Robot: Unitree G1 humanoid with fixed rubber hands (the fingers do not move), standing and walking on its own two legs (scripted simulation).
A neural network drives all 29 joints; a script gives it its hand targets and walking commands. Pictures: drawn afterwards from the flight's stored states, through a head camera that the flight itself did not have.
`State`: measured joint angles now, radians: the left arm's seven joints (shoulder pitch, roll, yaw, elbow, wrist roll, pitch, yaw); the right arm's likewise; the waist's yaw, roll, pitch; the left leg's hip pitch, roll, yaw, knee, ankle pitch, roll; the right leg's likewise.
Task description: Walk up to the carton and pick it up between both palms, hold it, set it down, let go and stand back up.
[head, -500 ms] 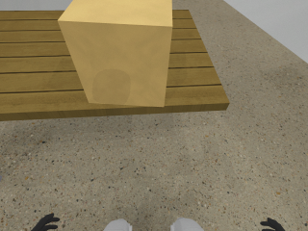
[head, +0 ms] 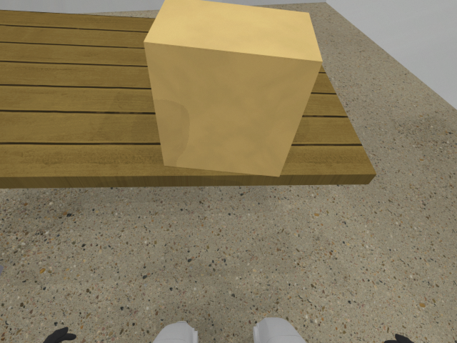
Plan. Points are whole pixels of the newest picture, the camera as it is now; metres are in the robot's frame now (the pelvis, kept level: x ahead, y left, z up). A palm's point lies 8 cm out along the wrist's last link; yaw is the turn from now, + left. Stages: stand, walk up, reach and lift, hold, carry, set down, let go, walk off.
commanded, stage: walk up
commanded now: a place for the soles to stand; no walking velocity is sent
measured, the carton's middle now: (229, 96) +0.55 +0.01 +0.12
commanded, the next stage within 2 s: stand in 1.90 s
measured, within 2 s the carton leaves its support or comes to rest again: neither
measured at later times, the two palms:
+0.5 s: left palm (58, 319) +0.17 +0.28 -0.06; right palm (416, 340) +0.14 -0.35 -0.09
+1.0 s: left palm (57, 300) +0.20 +0.30 -0.08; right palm (402, 307) +0.19 -0.33 -0.07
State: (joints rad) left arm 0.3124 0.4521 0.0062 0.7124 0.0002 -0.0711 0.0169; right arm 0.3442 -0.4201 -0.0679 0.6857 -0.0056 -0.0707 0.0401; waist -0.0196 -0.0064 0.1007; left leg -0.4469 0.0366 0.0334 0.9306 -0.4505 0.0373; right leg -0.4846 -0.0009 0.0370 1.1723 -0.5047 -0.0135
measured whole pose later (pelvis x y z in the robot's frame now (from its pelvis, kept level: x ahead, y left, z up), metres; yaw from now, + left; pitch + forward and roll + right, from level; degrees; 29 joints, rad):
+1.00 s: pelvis +0.12 -0.01 +0.01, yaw +1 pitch -3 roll -1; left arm 0.28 0.44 0.01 0.72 0.00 -0.03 0.00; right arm 0.33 -0.42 -0.06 0.71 -0.01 -0.06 0.01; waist -0.02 0.00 0.11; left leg -0.36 0.03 0.02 0.85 -0.43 0.02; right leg -0.37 0.02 0.01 0.80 -0.38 -0.03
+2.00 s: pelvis +0.12 -0.01 +0.01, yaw +1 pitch -3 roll -1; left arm 0.25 0.43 0.01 0.73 0.00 -0.05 0.00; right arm 0.23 -0.42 -0.06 0.72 -0.01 -0.03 0.00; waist -0.02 0.00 0.10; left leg -0.36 0.03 0.02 0.84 -0.42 0.02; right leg -0.37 0.02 0.01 0.80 -0.38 0.00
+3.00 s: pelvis +0.08 -0.03 +0.04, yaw +1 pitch -6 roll +2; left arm 0.13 0.36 0.07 0.35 -0.11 0.18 -0.08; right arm 0.36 -0.22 0.02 0.17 0.07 -0.04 -0.13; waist -0.02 -0.03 0.10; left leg -0.21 -0.01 0.04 0.51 -0.20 0.00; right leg -0.27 -0.02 0.03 0.60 -0.24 -0.02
